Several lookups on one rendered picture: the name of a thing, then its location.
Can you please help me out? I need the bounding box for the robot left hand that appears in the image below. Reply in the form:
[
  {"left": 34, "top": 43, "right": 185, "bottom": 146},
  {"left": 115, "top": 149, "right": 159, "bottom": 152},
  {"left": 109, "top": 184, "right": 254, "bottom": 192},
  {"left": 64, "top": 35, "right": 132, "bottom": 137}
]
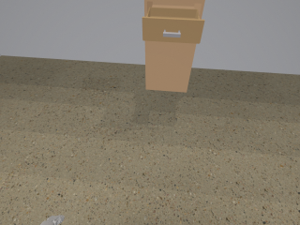
[{"left": 40, "top": 215, "right": 65, "bottom": 225}]

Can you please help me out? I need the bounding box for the drawer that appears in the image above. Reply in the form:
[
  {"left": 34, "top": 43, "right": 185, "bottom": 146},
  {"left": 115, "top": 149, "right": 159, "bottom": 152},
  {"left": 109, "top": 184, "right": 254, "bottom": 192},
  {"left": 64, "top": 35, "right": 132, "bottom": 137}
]
[{"left": 142, "top": 7, "right": 205, "bottom": 44}]

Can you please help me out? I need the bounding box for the handle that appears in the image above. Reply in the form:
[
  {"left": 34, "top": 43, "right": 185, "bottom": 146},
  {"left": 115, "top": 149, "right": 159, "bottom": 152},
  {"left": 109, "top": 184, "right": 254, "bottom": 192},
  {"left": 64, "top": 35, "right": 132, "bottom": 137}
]
[{"left": 163, "top": 29, "right": 181, "bottom": 38}]

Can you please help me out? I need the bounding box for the cabinet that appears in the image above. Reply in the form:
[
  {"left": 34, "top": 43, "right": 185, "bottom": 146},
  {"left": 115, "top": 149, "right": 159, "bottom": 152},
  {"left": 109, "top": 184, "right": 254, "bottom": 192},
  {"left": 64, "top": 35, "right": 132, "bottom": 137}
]
[{"left": 144, "top": 0, "right": 205, "bottom": 93}]

